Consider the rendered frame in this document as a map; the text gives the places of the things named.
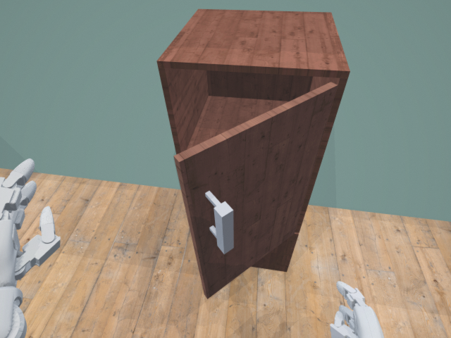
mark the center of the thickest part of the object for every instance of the right robot hand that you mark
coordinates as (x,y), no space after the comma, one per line
(362,320)

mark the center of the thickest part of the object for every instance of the cupboard door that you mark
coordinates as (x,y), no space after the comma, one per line
(261,169)

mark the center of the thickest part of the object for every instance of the left robot forearm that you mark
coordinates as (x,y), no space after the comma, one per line
(12,320)

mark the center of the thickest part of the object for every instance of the left robot hand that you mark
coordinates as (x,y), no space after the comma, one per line
(15,195)

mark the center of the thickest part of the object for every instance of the handle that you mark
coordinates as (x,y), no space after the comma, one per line
(224,230)

